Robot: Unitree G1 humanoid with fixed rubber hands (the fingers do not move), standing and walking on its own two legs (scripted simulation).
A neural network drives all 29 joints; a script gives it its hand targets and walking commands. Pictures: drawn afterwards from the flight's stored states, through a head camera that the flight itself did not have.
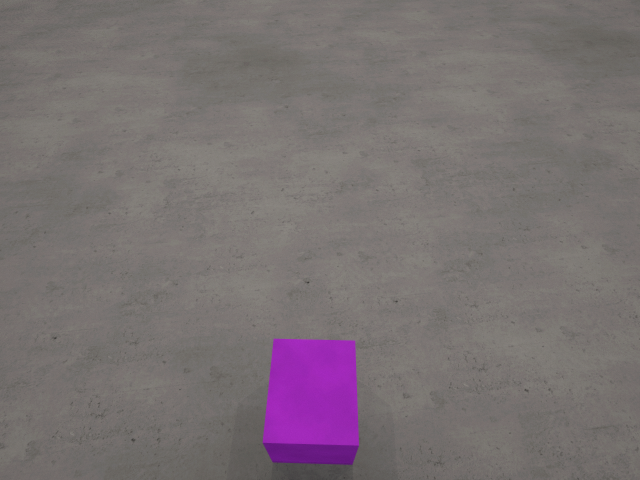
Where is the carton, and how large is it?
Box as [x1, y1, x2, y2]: [263, 339, 358, 464]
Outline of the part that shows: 274,339 263,434 263,444 272,461 351,464 358,446 354,341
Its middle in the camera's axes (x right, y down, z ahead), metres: -0.01 +0.46 +1.08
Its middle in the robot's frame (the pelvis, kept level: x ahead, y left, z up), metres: +0.41 +0.00 -0.65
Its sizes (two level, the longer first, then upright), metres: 0.258 0.224 0.246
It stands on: the floor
